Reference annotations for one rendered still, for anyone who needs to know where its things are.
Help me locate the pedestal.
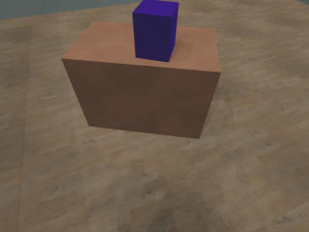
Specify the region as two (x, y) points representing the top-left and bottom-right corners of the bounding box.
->
(61, 20), (221, 139)

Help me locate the carton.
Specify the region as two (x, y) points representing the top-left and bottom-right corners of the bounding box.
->
(132, 0), (179, 63)

